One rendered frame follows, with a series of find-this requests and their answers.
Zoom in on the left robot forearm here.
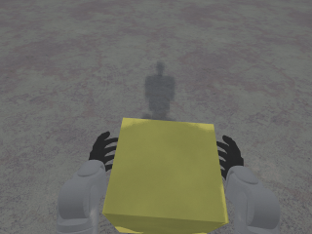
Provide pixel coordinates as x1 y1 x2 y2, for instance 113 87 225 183
56 159 107 234

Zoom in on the carton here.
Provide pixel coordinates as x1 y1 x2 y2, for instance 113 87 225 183
102 117 229 234

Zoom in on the right robot hand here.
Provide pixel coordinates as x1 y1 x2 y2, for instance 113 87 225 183
216 135 244 180

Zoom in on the left robot hand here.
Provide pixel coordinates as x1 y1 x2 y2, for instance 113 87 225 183
89 131 119 172

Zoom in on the right robot forearm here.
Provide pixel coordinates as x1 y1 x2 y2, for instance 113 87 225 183
225 165 281 234

